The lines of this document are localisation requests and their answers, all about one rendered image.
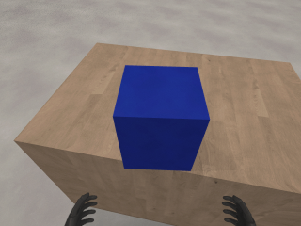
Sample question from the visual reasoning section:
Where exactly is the pedestal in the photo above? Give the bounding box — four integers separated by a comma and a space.
14, 42, 301, 226

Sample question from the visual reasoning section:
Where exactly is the left robot hand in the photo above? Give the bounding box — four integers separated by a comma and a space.
64, 193, 98, 226

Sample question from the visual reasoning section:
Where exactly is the right robot hand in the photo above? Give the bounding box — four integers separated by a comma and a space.
222, 195, 257, 226

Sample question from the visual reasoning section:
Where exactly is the carton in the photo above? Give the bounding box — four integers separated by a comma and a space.
113, 65, 210, 171

